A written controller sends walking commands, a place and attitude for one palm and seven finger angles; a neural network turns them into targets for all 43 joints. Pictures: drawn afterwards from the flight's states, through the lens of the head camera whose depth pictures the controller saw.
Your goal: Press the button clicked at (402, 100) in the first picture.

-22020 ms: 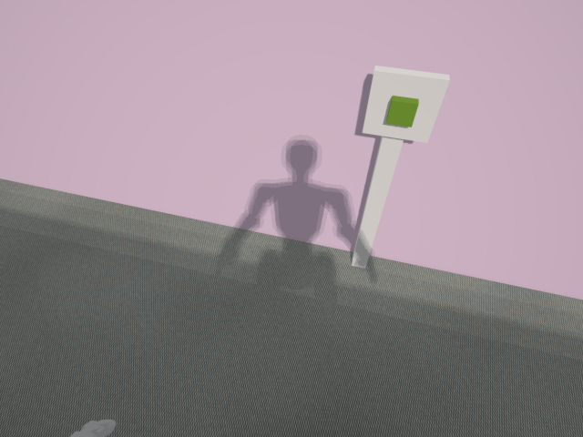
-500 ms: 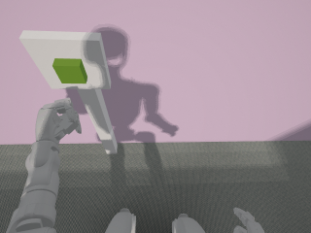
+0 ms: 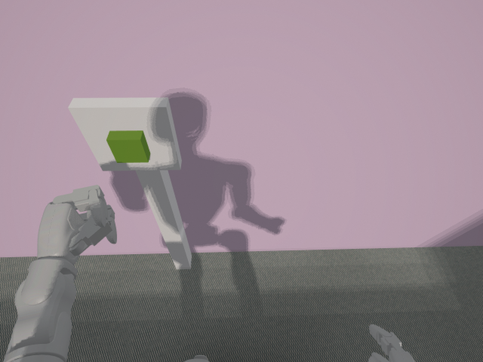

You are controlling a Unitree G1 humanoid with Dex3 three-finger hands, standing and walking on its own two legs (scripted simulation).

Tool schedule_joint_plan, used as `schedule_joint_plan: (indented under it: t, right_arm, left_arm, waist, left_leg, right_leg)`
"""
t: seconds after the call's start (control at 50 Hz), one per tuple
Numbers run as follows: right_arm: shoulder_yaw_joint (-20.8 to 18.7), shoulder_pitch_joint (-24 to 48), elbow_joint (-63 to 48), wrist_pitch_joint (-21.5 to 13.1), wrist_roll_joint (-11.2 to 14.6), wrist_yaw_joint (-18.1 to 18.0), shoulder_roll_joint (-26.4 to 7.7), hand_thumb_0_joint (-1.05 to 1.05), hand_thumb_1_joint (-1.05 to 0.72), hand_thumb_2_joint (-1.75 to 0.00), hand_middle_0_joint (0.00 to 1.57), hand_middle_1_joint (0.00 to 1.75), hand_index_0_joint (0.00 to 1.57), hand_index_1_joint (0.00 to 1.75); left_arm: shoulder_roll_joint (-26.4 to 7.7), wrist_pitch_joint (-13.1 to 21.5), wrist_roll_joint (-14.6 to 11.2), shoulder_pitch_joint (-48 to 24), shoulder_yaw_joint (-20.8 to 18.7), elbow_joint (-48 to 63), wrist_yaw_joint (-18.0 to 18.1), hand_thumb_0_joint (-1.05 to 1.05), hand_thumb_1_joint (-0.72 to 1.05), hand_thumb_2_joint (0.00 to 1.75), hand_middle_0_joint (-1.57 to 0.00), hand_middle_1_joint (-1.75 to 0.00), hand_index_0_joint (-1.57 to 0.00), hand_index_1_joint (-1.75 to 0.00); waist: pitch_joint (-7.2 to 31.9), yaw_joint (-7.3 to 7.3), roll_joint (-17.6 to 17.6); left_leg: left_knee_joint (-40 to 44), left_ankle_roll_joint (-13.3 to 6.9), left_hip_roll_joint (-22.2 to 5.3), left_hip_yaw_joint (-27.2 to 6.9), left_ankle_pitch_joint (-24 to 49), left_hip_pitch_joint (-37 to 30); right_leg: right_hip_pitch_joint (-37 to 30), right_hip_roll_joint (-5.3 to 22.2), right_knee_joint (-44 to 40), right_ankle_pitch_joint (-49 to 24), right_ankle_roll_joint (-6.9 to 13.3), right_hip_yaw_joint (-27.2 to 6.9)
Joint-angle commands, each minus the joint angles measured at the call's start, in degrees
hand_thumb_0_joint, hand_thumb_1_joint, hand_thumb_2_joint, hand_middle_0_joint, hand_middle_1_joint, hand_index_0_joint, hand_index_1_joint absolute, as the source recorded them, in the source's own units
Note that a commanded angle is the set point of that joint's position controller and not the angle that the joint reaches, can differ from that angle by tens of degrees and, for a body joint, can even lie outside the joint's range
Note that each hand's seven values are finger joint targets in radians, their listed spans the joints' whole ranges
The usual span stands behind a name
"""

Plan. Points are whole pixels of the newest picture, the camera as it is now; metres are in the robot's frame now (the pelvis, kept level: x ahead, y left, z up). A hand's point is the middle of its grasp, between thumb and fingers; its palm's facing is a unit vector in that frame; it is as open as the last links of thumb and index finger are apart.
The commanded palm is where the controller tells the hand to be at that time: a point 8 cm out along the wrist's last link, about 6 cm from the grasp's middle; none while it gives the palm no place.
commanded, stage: draw the hand back to the body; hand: left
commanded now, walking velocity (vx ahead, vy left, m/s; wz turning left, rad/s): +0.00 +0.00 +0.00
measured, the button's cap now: (130, 145) +0.52 +0.25 +0.04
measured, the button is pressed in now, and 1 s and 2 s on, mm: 0 0 0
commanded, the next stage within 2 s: step back with the hand held close in 1.06 s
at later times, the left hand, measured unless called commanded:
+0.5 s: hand (53, 242) +0.24 +0.23 +0.16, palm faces +0.35 -0.88 -0.33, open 3.1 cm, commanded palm +0.19 +0.27 +0.18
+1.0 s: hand (4, 264) +0.19 +0.24 +0.20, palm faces +0.41 -0.82 -0.39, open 3.1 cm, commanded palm +0.15 +0.27 +0.23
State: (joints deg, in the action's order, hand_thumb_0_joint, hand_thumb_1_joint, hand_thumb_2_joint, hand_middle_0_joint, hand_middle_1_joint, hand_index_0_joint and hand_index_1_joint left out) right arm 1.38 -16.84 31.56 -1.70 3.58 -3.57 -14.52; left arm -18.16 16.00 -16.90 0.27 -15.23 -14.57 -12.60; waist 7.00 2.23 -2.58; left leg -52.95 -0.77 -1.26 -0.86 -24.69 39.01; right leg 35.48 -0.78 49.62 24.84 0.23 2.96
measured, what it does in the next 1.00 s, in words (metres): stands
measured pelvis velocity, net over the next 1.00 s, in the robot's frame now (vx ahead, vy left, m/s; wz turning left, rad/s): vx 0.02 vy -0.01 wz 0.00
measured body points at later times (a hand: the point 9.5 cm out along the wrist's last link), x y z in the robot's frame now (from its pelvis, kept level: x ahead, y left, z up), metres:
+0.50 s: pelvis +0.02 +0.00 +0.04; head +0.01 -0.02 +0.49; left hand +0.22 +0.28 +0.18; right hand +0.22 -0.21 -0.03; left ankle +0.01 +0.11 -0.69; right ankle +0.00 -0.12 -0.69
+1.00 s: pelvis +0.02 -0.01 +0.05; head -0.01 -0.03 +0.50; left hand +0.17 +0.28 +0.23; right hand +0.22 -0.22 -0.03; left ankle +0.01 +0.11 -0.69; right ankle +0.00 -0.12 -0.69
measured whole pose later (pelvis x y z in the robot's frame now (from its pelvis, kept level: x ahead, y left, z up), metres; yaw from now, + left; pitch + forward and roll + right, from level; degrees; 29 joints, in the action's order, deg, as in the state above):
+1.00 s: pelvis +0.02 -0.01 +0.05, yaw +0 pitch -4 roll -1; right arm 1.6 -11.7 34.7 -6.7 0.7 -5.2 -12.5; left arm -18.5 4.4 -3.7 31.4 -16.6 27.0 5.7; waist 0.7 -4.0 -3.9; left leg -27.7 -0.5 -0.5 0.4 -15.9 8.2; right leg 5.5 -0.3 25.3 16.3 0.3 1.8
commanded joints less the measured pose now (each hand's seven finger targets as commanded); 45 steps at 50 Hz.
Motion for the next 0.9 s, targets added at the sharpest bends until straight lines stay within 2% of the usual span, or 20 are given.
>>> schedule_joint_plan:
  t: [0.0,0.06,0.08,0.1,0.12,0.14,0.16,0.24,0.26,0.32,0.36,0.38,0.44,0.46,0.5,0.56,0.64,0.76,0.8,0.88]
  right_arm:
    - [-2.77,5.62,-9.83,-5.16,0.33,-0.93,-7.37,0.00,-0.90,-0.90,0.20,0.30,0.20,0.30]
    - [-2.55,6.24,-10.08,-6.37,0.32,-1.31,-7.24,0.00,-0.90,-0.90,0.20,0.30,0.20,0.30]
    - [-3.21,8.61,-10.31,-5.27,-0.35,-2.11,-6.34,0.00,-0.90,-0.90,0.20,0.30,0.20,0.30]
    - [-2.71,8.37,-11.03,-5.11,-0.35,-2.50,-5.35,0.00,-0.90,-0.90,0.20,0.30,0.20,0.30]
    - [-2.50,8.42,-10.68,-5.05,-0.36,-2.64,-5.31,0.00,-0.90,-0.90,0.20,0.30,0.20,0.30]
    - [-2.29,8.43,-10.36,-4.82,-0.44,-2.82,-5.28,0.00,-0.90,-0.90,0.20,0.30,0.20,0.30]
    - [-2.16,8.69,-9.98,-4.85,-0.63,-2.97,-5.44,0.00,-0.90,-0.90,0.20,0.30,0.20,0.30]
    - [-1.69,9.63,-9.07,-4.88,-1.14,-3.10,-5.25,0.00,-0.90,-0.90,0.20,0.30,0.20,0.30]
    - [-1.64,10.11,-8.79,-5.06,-1.28,-3.14,-5.31,0.00,-0.90,-0.90,0.20,0.30,0.20,0.30]
    - [-1.37,10.57,-8.48,-5.52,-1.59,-2.90,-4.78,0.00,-0.90,-0.90,0.20,0.30,0.20,0.30]
    - [-1.30,11.04,-8.15,-5.88,-1.76,-2.73,-4.82,0.00,-0.90,-0.90,0.20,0.30,0.20,0.30]
    - [-1.23,11.00,-8.19,-6.11,-1.88,-2.58,-4.47,0.00,-0.90,-0.90,0.20,0.30,0.20,0.30]
    - [-1.26,11.24,-7.87,-6.45,-2.20,-2.04,-4.38,0.00,-0.90,-0.90,0.20,0.30,0.20,0.30]
    - [-1.44,11.49,-7.43,-6.56,-2.44,-2.00,-4.47,0.00,-0.90,-0.90,0.20,0.30,0.20,0.30]
    - [-1.44,11.56,-7.59,-6.49,-2.41,-1.70,-4.27,0.00,-0.90,-0.90,0.20,0.30,0.20,0.30]
    - [-1.66,12.23,-7.20,-6.83,-2.50,-1.59,-4.05,0.00,-0.90,-0.90,0.20,0.30,0.20,0.30]
    - [-1.65,12.16,-7.30,-7.68,-2.53,-1.47,-3.77,0.00,-0.90,-0.90,0.20,0.30,0.20,0.30]
    - [-2.03,13.13,-6.79,-8.83,-2.56,-1.73,-3.37,0.00,-0.90,-0.90,0.20,0.30,0.20,0.30]
    - [-1.96,12.75,-6.32,-8.51,-2.50,-1.78,-3.32,0.00,-0.90,-0.90,0.20,0.30,0.20,0.30]
    - [-2.13,12.71,-6.47,-8.15,-2.68,-2.02,-3.82,0.00,-0.90,-0.90,0.20,0.30,0.20,0.30]
  left_arm:
    - [-10.03,1.12,-1.67,-6.01,-3.72,18.42,0.46,0.00,0.90,0.90,-1.30,-1.50,-1.30,-1.50]
    - [-10.91,-0.38,-1.90,-4.00,-4.69,22.32,0.99,0.00,0.90,0.90,-1.30,-1.50,-1.30,-1.50]
    - [-17.36,-2.49,7.50,-4.19,-4.53,25.16,8.30,0.00,0.90,0.90,-1.30,-1.50,-1.30,-1.50]
    - [-11.36,-4.18,8.19,-1.68,-1.25,26.75,11.81,0.00,0.90,0.90,-1.30,-1.50,-1.30,-1.50]
    - [-9.66,-5.50,9.47,0.47,0.85,27.91,14.20,0.00,0.90,0.90,-1.30,-1.50,-1.30,-1.50]
    - [-10.35,-6.53,10.27,1.75,0.30,28.81,16.04,0.00,0.90,0.90,-1.30,-1.50,-1.30,-1.50]
    - [-10.88,-7.15,10.80,1.93,0.14,29.88,17.32,0.00,0.90,0.90,-1.30,-1.50,-1.30,-1.50]
    - [-10.41,-9.02,12.31,3.73,0.06,33.41,19.85,0.00,0.90,0.90,-1.30,-1.50,-1.30,-1.50]
    - [-10.72,-9.25,12.39,4.51,-0.14,34.28,20.06,0.00,0.90,0.90,-1.30,-1.50,-1.30,-1.50]
    - [-9.53,-9.91,12.78,7.34,-0.03,37.16,20.42,0.00,0.90,0.90,-1.30,-1.50,-1.30,-1.50]
    - [-9.88,-10.16,12.83,10.22,-0.83,38.93,20.33,0.00,0.90,0.90,-1.30,-1.50,-1.30,-1.50]
    - [-9.12,-10.20,12.90,11.44,-0.41,41.14,20.30,0.00,0.90,0.90,-1.30,-1.50,-1.30,-1.50]
    - [-9.88,-10.44,12.93,16.37,-2.38,43.67,20.24,0.00,0.90,0.90,-1.30,-1.50,-1.30,-1.50]
    - [-10.30,-10.59,12.78,18.68,-3.34,43.25,20.04,0.00,0.90,0.90,-1.30,-1.50,-1.30,-1.50]
    - [-10.10,-10.49,12.74,20.36,-3.85,46.32,19.82,0.00,0.90,0.90,-1.30,-1.50,-1.30,-1.50]
    - [-10.53,-10.44,12.80,22.72,-5.16,48.36,19.67,0.00,0.90,0.90,-1.30,-1.50,-1.30,-1.50]
    - [-10.63,-9.38,13.02,24.04,-5.83,53.96,19.76,0.00,0.90,0.90,-1.30,-1.50,-1.30,-1.50]
    - [-11.38,-8.43,12.74,29.22,-8.80,55.88,19.59,0.00,0.90,0.90,-1.30,-1.50,-1.30,-1.50]
    - [-9.29,-8.59,12.82,29.30,-7.24,52.88,19.32,0.00,0.90,0.90,-1.30,-1.50,-1.30,-1.50]
    - [-8.91,-8.49,12.83,27.22,-6.77,52.54,19.14,0.00,0.90,0.90,-1.30,-1.50,-1.30,-1.50]
  waist:
    - [11.17,-1.09,-1.02]
    - [9.55,-1.26,-0.33]
    - [9.48,-3.59,-0.07]
    - [7.87,-2.07,0.13]
    - [6.18,-2.12,-2.52]
    - [5.08,-2.23,-2.28]
    - [5.04,-2.15,0.53]
    - [3.15,-2.30,-0.21]
    - [2.94,-2.54,0.56]
    - [1.89,-3.02,-1.99]
    - [1.58,-3.63,-0.62]
    - [1.92,-3.58,-2.01]
    - [0.88,-4.32,-0.76]
    - [-0.21,-4.60,1.92]
    - [1.02,-4.67,0.93]
    - [-0.85,-4.98,1.31]
    - [0.02,-5.25,-1.78]
    - [-2.94,-6.16,1.88]
    - [-5.55,-5.50,0.81]
    - [-5.58,-5.23,2.02]
  left_leg:
    - [10.99,-0.83,0.75,-1.28,11.28,-11.38]
    - [11.84,-0.89,0.76,-1.40,10.59,-12.07]
    - [14.61,-1.23,0.48,-1.01,9.79,-14.22]
    - [16.03,-1.15,0.48,-0.71,8.98,-15.81]
    - [17.10,-0.96,0.21,-0.93,8.35,-17.01]
    - [17.95,-0.99,0.08,-1.14,8.62,-17.95]
    - [18.40,-1.31,0.08,-0.97,9.87,-18.79]
    - [21.27,-1.23,0.06,-0.59,13.42,-23.68]
    - [21.97,-1.29,-0.08,-0.68,14.06,-24.35]
    - [23.83,-1.13,0.07,-0.16,17.32,-27.56]
    - [24.80,-1.15,-0.02,-0.20,19.82,-28.58]
    - [25.22,-1.04,-0.04,0.02,21.47,-29.91]
    - [26.16,-1.04,-0.12,0.33,24.95,-30.78]
    - [26.20,-1.23,-0.18,0.48,25.42,-30.13]
    - [26.58,-1.22,-0.03,0.93,27.32,-31.51]
    - [26.90,-1.31,-0.07,1.24,26.99,-31.45]
    - [27.69,-1.12,-0.04,1.17,27.74,-33.15]
    - [27.93,-1.32,0.02,1.44,24.60,-32.25]
    - [28.56,-1.24,0.04,1.68,22.43,-31.72]
    - [29.28,-1.44,0.03,1.44,19.77,-32.09]
  right_leg:
    - [-7.18,-0.58,-8.52,-11.67,0.48,0.57]
    - [-8.34,-0.42,-9.91,-10.94,0.37,0.49]
    - [-10.09,1.31,-13.65,-10.03,1.32,-3.07]
    - [-10.22,1.50,-14.94,-9.49,1.08,-2.60]
    - [-10.91,1.67,-15.42,-8.98,1.22,-2.28]
    - [-11.70,1.59,-16.19,-9.31,1.27,-1.93]
    - [-13.30,1.42,-17.30,-10.45,1.22,-1.87]
    - [-16.79,1.52,-19.77,-14.05,1.13,-1.45]
    - [-17.88,1.41,-20.62,-14.40,1.13,-1.45]
    - [-20.57,1.62,-22.01,-17.62,1.14,-1.14]
    - [-22.48,1.47,-23.05,-19.77,1.09,-1.04]
    - [-23.54,1.68,-23.15,-21.10,1.06,-0.99]
    - [-25.14,1.69,-24.19,-24.16,0.84,-0.66]
    - [-25.68,1.48,-24.89,-25.29,0.69,-0.73]
    - [-27.14,1.73,-24.98,-27.12,0.55,-0.82]
    - [-27.11,1.46,-26.30,-27.36,0.42,-0.92]
    - [-27.76,1.58,-26.34,-26.56,0.44,-0.71]
    - [-27.19,0.96,-28.22,-25.05,0.36,-0.96]
    - [-25.85,1.18,-28.24,-22.96,0.20,-0.98]
    - [-25.81,1.16,-29.12,-19.76,0.08,-1.22]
